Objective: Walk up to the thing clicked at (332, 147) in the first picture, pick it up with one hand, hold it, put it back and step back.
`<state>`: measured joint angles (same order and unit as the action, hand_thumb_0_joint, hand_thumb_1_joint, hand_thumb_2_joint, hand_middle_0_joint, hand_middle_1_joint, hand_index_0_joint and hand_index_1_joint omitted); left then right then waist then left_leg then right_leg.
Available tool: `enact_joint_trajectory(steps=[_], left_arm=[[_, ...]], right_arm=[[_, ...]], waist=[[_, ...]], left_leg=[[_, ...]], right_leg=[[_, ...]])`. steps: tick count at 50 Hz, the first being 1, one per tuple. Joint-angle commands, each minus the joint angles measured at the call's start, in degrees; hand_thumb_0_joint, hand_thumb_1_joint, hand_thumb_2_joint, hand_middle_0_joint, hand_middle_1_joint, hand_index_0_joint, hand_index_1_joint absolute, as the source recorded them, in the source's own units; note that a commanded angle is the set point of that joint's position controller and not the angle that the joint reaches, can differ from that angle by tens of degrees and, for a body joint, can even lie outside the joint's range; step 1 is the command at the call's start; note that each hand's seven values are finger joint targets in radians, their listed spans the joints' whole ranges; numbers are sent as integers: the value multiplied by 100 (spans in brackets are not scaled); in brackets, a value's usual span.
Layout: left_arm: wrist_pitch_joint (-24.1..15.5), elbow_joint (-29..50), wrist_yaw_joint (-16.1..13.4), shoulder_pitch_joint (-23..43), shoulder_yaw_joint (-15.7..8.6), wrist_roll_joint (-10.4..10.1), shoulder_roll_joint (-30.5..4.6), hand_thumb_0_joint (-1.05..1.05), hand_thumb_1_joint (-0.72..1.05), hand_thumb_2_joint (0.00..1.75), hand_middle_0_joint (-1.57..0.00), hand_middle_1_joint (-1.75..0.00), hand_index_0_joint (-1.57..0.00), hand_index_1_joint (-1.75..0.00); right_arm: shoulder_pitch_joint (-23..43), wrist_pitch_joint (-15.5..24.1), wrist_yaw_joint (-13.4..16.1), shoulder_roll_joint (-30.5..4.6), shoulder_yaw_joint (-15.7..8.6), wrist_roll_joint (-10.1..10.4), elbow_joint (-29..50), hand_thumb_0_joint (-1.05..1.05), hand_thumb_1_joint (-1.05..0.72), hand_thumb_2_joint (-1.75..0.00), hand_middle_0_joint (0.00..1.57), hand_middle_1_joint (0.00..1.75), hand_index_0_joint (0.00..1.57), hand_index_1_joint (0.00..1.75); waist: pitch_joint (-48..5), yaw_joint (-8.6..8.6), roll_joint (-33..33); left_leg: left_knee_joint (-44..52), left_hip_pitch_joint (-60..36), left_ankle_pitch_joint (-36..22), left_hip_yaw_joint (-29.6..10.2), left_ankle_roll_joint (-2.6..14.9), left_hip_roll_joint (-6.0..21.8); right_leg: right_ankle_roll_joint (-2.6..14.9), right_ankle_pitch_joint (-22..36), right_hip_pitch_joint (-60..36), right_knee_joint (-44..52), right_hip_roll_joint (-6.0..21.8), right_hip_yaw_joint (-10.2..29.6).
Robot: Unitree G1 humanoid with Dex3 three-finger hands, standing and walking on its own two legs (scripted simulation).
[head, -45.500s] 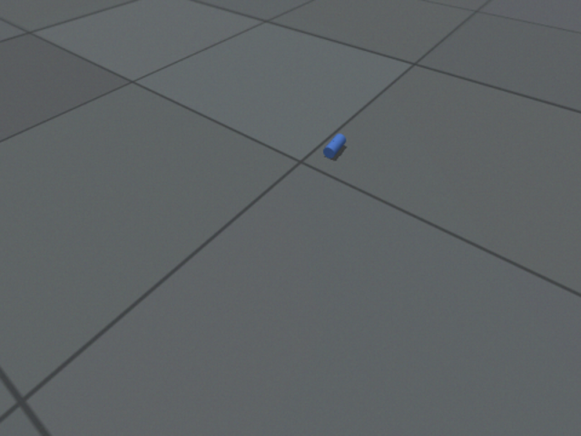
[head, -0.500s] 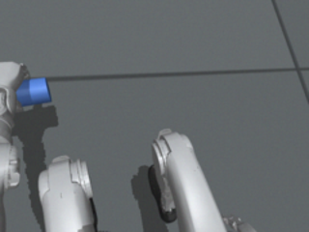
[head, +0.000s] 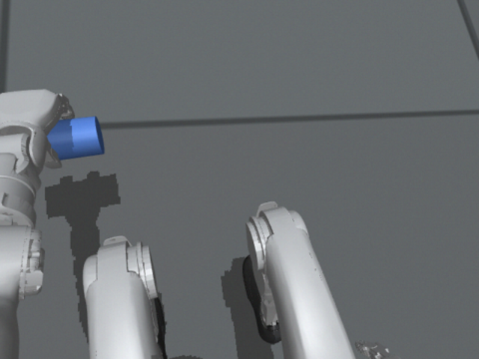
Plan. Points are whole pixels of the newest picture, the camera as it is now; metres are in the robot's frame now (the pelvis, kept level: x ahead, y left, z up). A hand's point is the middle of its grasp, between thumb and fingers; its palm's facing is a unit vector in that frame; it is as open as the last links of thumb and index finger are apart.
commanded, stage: lift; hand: left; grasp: from above
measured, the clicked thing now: (53, 141) +0.51 +0.25 -0.17
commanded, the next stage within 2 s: hold in 1.48 s
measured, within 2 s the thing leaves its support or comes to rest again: neither
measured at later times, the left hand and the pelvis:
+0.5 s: hand out of the picture +0.43 +0.27 +0.02, palm faces -0.45 -0.07 -0.89, open 9.6 cm; pelvis +0.00 +0.01 +0.11, yaw +3 degrees
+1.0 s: hand out of the picture +0.37 +0.24 +0.22, palm faces -0.44 -0.09 -0.89, open 9.5 cm; pelvis +0.03 -0.01 +0.28, yaw +5 degrees
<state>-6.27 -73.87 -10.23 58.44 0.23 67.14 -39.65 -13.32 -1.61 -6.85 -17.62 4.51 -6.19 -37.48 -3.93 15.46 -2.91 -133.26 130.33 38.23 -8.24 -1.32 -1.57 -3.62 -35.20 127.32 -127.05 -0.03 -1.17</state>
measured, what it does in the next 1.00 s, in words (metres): rises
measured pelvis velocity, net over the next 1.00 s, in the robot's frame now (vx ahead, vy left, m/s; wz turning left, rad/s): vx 0.03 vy -0.01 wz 0.08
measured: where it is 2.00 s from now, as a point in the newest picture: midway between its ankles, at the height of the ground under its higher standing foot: (212, 334)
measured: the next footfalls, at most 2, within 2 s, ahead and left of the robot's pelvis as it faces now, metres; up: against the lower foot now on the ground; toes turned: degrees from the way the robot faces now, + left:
none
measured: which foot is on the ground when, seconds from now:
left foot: down 0.00-1.00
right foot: down 0.00-1.00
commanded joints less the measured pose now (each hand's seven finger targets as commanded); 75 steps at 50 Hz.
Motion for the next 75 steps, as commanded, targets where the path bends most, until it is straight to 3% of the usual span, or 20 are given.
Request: enact_joint_trajectory(steps=[1, 5, 9, 16, 17, 18, 21, 25, 28, 35, 37, 40, 49, 52, 55, 59, 65, 67, 73, 75], left_arm=[[34, 1475, 34, 1887, -200, -194, -1361, 0, 89, 58, -118, -53, -120, -50], [-50, 2053, 240, 1672, -183, -314, -1230, 0, 85, 59, -116, -52, -118, -50], [-68, 2532, 356, 1310, -218, -439, -1209, 0, 86, 61, -114, -58, -117, -54], [47, 3060, 574, 629, -38, -685, -786, 0, 87, 66, -115, -57, -117, -55], [70, 3269, 606, 609, -16, -685, -811, 0, 86, 64, -114, -58, -116, -55], [90, 3244, 654, 500, 66, -730, -634, 0, 85, 63, -113, -58, -115, -55], [137, 3736, 716, 252, 88, -812, -574, 0, 85, 61, -113, -57, -116, -54], [231, 4116, 713, -87, 33, -947, -545, 0, 86, 59, -116, -51, -117, -49], [313, 4215, 701, -423, 80, -932, -474, 0, 86, 59, -116, -51, -118, -49], [461, 4480, 722, -1331, 56, -1058, -360, 0, 85, 59, -118, -45, -118, -44], [473, 4658, 715, -1365, 164, -1129, -179, 0, 84, 59, -119, -42, -119, -43], [484, 4304, 713, -1790, 187, -1116, -92, 0, 82, 58, -119, -40, -118, -41], [412, 4150, 533, -2153, 445, -1104, 348, 0, 80, 55, -116, -43, -117, -43], [430, 4122, 395, -2127, 305, -1058, 218, 0, 81, 56, -119, -39, -118, -40], [447, 3893, 253, -1951, 454, -904, 357, 0, 82, 57, -119, -42, -118, -42], [484, 3830, 165, -1856, 494, -867, 376, 0, 79, 58, -115, -46, -115, -46], [588, 3661, 171, -2055, 483, -964, 416, 0, 80, 64, -116, -48, -116, -49], [605, 3630, 213, -2172, 596, -982, 544, 0, 81, 64, -117, -48, -117, -49], [533, 3836, 407, -2236, 559, -1030, 478, 0, 76, 63, -114, -48, -113, -49], [488, 3949, 442, -2157, 652, -1041, 608, 0, 76, 64, -113, -50, -113, -50]], right_arm=[[-1153, -90, 141, -1406, -592, 122, 174, 0, -91, -91, 20, 30, 20, 30], [-1123, -169, 214, -1360, -702, 227, 251, 0, -91, -91, 20, 30, 20, 30], [-1051, -223, 269, -1299, -784, 322, 394, 0, -91, -90, 20, 30, 20, 30], [-868, -308, 396, -1190, -886, 469, 486, 0, -90, -90, 20, 30, 20, 30], [-860, -307, 416, -1162, -885, 500, 517, 0, -90, -90, 20, 30, 20, 30], [-825, -312, 430, -1138, -901, 508, 518, 0, -90, -90, 20, 30, 20, 30], [-705, -311, 502, -1071, -940, 567, 580, 0, -90, -90, 20, 30, 20, 30], [-506, -276, 620, -947, -942, 631, 600, 0, -90, -90, 20, 30, 20, 30], [-346, -246, 704, -850, -924, 674, 589, 0, -90, -90, 20, 30, 20, 30], [-100, -136, 890, -631, -879, 768, 531, 0, -90, -90, 20, 30, 20, 30], [-92, -83, 932, -567, -871, 798, 527, 0, -90, -90, 20, 30, 20, 30], [-43, 8, 1001, -516, -850, 827, 463, 0, -90, -90, 20, 30, 20, 30], [-128, 249, 1097, -406, -889, 863, 383, 0, -90, -90, 20, 30, 20, 30], [-126, 287, 1108, -417, -902, 868, 312, 0, -90, -90, 20, 30, 20, 30], [-193, 304, 1119, -405, -888, 858, 234, 0, -90, -90, 20, 30, 20, 30], [-244, 322, 1105, -415, -931, 851, 180, 0, -90, -90, 20, 30, 20, 30], [-175, 328, 1070, -434, -962, 847, 176, 0, -90, -90, 20, 30, 20, 30], [-137, 321, 1062, -429, -962, 864, 206, 0, -90, -90, 20, 30, 20, 30], [-163, 294, 1070, -437, -979, 868, 245, 0, -90, -90, 20, 30, 20, 30], [-123, 291, 1073, -415, -974, 880, 274, 0, -90, -90, 20, 30, 20, 30]], waist=[[-4365, -54, -1398], [-4258, -161, -1311], [-4595, -364, -1347], [-4293, -498, -1035], [-4528, -559, -1173], [-4428, -543, -1137], [-4483, -627, -1123], [-4162, -715, -978], [-4002, -760, -873], [-3395, -907, -458], [-3283, -894, -319], [-2825, -922, -109], [-2429, -1020, 18], [-2321, -1109, -31], [-2127, -1054, 55], [-2078, -1137, -3], [-1925, -1251, 39], [-1782, -1225, 157], [-1764, -1267, 171], [-1737, -1226, 101]], left_leg=[[1685, -2850, -948, 728, 271, -84], [1953, -3062, -874, 729, 263, -94], [2371, -3631, -794, 641, 252, -54], [3066, -4143, -633, 490, 287, -1], [3249, -4392, -672, 428, 270, 30], [3342, -4507, -752, 410, 252, 39], [3731, -4911, -699, 350, 250, 76], [4317, -5299, -383, 317, 247, 107], [4728, -5683, -332, 319, 240, 129], [5533, -6311, -408, 549, 274, 117], [5766, -6564, -431, 601, 283, 118], [6121, -6831, -544, 578, 271, 140], [7048, -7909, -1141, 715, 235, 102], [7362, -8201, -1217, 760, 223, 90], [7627, -8517, -1438, 766, 217, 87], [7978, -8980, -1699, 796, 200, 61], [8516, -9539, -2045, 794, 170, 78], [8642, -9644, -2086, 818, 182, 58], [8990, -10098, -2560, 820, 174, 78], [9105, -10258, -2570, 822, 159, 87]], right_leg=[[642, 885, -2584, 1493, -134, -592], [673, 750, -2609, 1748, -88, -529], [644, 729, -2839, 1923, -78, -486], [599, 704, -3129, 2459, -72, -449], [578, 797, -3279, 2438, -89, -455], [581, 870, -3329, 2512, -81, -448], [548, 895, -3653, 2762, -88, -433], [503, 709, -4077, 3266, -72, -388], [485, 672, -4513, 3650, -98, -361], [448, 609, -5732, 4805, -117, -162], [439, 600, -6076, 5157, -115, -100], [438, 649, -6434, 5536, -127, -56], [449, 1068, -7692, 6736, -142, 134], [437, 1103, -8049, 7056, -140, 168], [423, 1348, -8267, 7292, -162, 147], [410, 1597, -8691, 7663, -151, 192], [388, 1915, -9239, 8095, -150, 164], [377, 1963, -9348, 8264, -145, 176], [384, 2352, -9772, 8538, -159, 155], [397, 2348, -9736, 8623, -170, 154]])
